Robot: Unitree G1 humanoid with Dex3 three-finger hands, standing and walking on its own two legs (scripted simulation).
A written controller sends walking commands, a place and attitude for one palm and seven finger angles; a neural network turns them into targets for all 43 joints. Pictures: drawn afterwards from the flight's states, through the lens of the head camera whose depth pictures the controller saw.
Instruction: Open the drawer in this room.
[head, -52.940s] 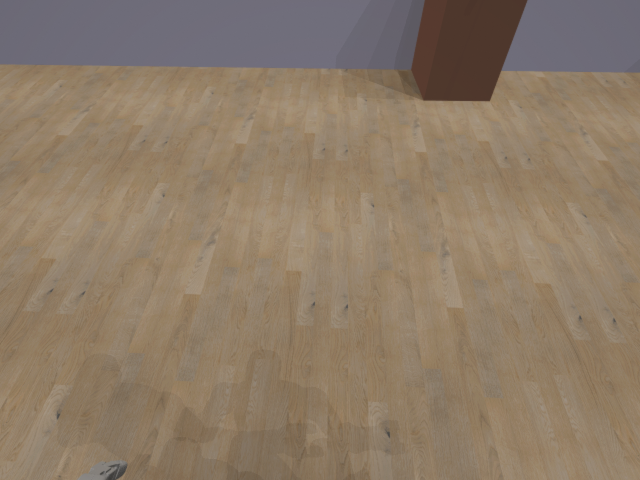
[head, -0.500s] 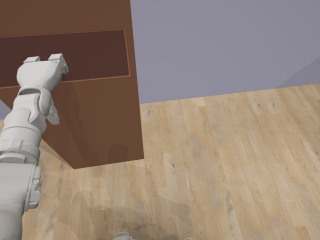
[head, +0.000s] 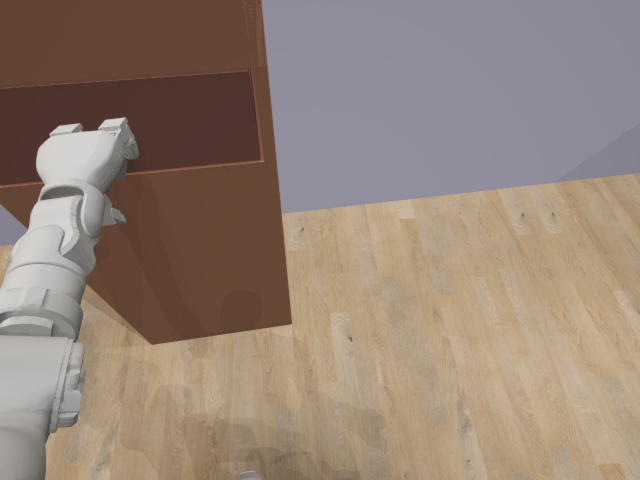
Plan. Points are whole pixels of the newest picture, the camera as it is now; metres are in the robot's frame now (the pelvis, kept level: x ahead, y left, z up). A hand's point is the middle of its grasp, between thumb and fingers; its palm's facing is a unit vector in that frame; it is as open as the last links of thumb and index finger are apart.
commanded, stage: close the thumb around the handle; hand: left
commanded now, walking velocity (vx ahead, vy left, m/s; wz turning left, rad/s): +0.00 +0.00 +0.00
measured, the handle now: (110, 153) +0.53 +0.26 +0.08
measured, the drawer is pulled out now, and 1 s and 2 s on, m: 0.00 0.04 0.17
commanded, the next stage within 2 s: pull the drawer open in 0.36 s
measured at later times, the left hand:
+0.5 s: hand (105, 191) +0.48 +0.26 +0.07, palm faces -0.04 -0.04 -1.00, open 6.8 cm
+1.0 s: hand (102, 215) +0.44 +0.26 +0.06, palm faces -0.01 -0.05 -1.00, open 6.8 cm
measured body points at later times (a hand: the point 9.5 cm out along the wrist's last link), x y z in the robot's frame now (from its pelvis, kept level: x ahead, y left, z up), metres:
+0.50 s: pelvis +0.00 +0.00 +0.00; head +0.08 +0.00 +0.44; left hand +0.47 +0.26 +0.12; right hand +0.01 -0.28 -0.12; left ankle +0.01 +0.11 -0.71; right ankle -0.05 -0.13 -0.71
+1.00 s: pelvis +0.01 +0.00 +0.01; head +0.06 -0.01 +0.45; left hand +0.43 +0.26 +0.12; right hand +0.08 -0.27 -0.12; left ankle +0.01 +0.12 -0.71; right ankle -0.05 -0.13 -0.71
